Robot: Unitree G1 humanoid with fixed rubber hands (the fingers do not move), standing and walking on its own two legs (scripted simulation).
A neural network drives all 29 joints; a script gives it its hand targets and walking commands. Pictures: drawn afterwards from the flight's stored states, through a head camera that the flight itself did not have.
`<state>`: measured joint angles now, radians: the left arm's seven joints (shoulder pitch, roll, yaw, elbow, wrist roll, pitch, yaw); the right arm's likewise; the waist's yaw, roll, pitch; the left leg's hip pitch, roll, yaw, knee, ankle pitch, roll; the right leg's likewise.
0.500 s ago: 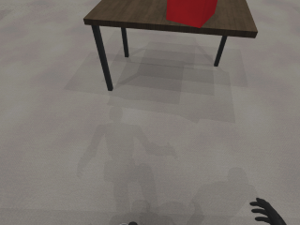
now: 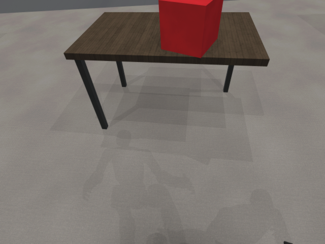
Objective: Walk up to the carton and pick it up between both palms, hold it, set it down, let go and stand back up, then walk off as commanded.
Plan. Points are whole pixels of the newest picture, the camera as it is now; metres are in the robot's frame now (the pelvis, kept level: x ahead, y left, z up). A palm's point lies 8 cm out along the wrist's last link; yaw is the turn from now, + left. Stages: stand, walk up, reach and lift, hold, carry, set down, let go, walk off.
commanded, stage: walk up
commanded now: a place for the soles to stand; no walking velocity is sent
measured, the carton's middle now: (191, 21) +1.17 -0.13 +0.07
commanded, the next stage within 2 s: none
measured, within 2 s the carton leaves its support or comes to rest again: neither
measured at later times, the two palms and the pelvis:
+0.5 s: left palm (38, 211) +0.24 +0.36 -0.08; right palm (272, 200) +0.26 -0.28 -0.06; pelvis +0.18 +0.05 +0.01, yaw -2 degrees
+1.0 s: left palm (78, 158) +0.41 +0.30 -0.08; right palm (279, 167) +0.37 -0.35 -0.09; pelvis +0.34 -0.02 +0.00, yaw -5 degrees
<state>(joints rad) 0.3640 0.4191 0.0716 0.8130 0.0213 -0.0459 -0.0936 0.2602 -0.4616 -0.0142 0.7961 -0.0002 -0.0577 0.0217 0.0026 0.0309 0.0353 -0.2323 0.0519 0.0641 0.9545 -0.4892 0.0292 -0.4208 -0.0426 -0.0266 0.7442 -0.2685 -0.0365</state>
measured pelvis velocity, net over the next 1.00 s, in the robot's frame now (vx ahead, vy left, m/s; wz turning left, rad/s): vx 0.34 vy -0.02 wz -0.08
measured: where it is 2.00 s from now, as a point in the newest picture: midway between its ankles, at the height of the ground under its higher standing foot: (185, 193)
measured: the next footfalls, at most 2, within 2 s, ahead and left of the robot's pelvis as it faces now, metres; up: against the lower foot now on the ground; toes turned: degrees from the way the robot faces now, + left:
left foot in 0.42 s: +0.31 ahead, +0.14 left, +0.00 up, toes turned +3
right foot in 0.98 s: +0.46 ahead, -0.14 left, +0.00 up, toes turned -5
